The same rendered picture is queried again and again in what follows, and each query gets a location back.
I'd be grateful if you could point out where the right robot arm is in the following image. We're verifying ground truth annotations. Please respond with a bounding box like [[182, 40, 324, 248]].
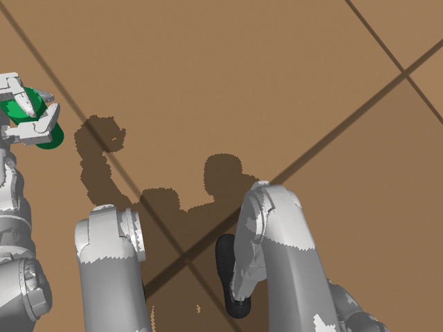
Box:
[[345, 312, 389, 332]]

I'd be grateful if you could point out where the left robot hand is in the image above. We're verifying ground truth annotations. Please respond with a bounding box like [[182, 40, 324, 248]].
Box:
[[0, 72, 60, 151]]

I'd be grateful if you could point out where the right robot hand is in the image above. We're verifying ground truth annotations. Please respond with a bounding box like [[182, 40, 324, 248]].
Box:
[[327, 278, 364, 332]]

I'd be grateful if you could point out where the left robot arm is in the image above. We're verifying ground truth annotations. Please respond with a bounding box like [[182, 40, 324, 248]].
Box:
[[0, 147, 53, 332]]

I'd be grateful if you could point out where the can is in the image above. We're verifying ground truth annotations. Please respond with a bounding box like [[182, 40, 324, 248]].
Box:
[[0, 87, 64, 149]]

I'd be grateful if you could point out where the right robot foot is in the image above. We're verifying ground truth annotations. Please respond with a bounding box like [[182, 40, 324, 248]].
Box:
[[215, 234, 251, 319]]

